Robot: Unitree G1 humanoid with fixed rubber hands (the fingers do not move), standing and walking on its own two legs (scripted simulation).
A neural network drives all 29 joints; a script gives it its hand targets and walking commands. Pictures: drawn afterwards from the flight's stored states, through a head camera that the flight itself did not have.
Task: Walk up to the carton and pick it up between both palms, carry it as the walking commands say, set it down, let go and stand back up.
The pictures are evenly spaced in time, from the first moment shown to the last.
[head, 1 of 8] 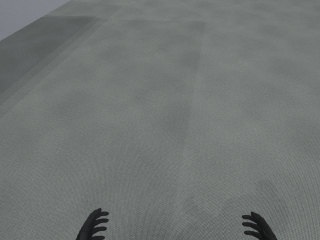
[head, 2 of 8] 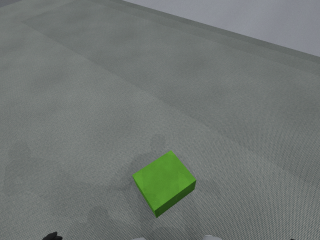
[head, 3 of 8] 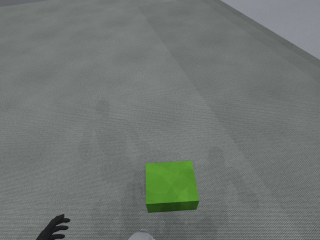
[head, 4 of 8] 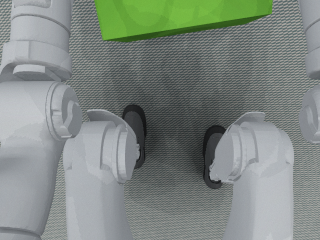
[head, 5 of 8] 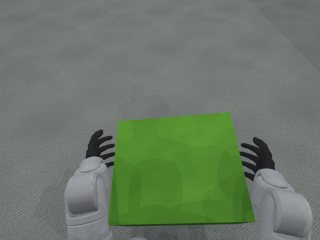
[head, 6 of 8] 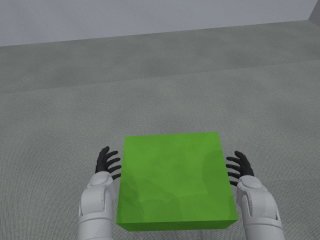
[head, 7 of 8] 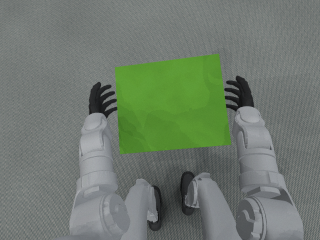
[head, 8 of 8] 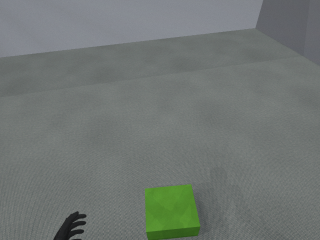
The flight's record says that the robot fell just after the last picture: no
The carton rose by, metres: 0.72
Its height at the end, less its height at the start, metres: +0.00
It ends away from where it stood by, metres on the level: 4.78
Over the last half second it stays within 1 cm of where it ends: yes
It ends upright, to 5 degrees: yes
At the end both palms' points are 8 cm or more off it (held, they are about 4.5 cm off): yes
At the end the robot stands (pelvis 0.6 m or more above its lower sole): yes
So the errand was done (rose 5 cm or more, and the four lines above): yes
